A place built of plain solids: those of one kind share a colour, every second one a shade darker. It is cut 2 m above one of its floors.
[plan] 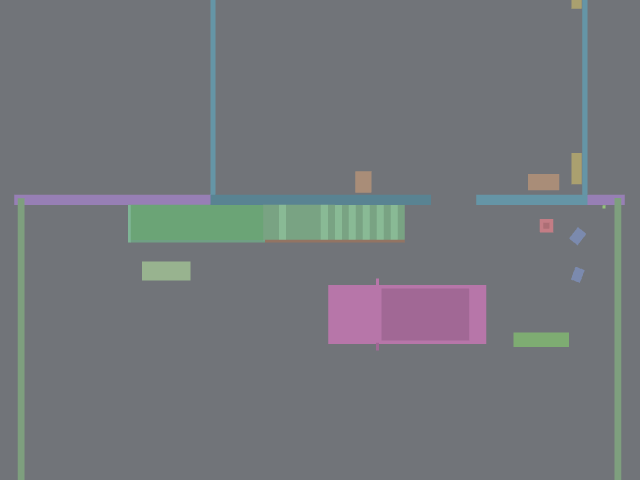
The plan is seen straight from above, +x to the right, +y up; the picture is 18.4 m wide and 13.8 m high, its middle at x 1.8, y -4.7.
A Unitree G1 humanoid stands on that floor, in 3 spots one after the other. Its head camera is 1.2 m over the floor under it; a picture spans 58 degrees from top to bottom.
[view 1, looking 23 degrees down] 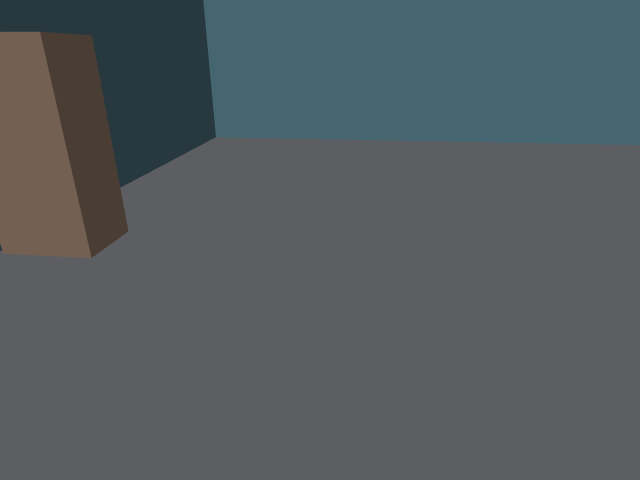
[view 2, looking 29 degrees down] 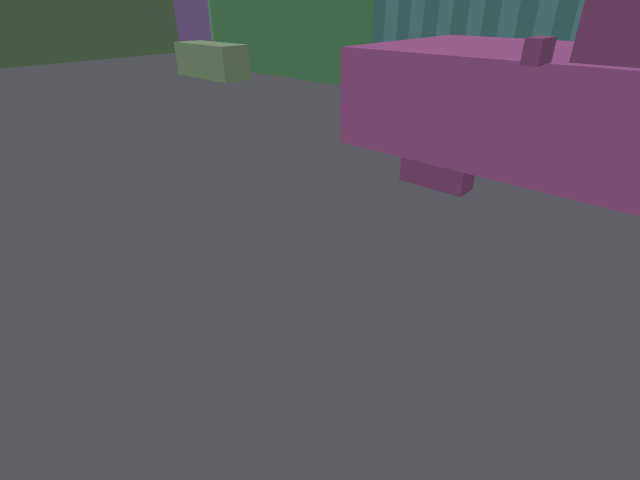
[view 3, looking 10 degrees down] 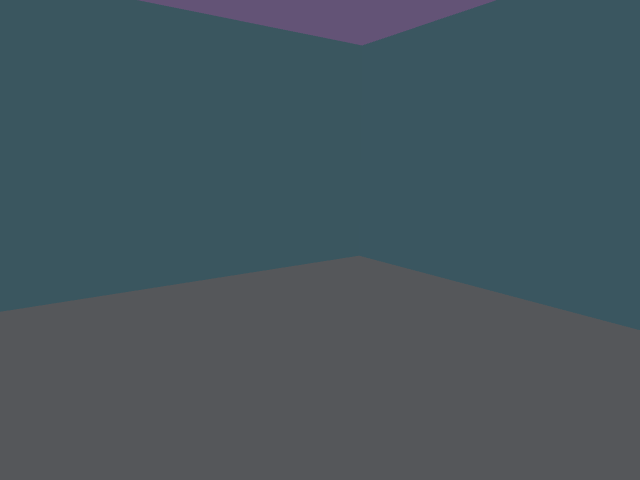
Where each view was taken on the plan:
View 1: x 5.64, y -1.00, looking -174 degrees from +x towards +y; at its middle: ground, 3.07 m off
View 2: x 4.26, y -10.39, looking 132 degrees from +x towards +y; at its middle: ground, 2.48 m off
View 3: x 2.44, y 0.90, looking -125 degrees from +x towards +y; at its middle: wall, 5.33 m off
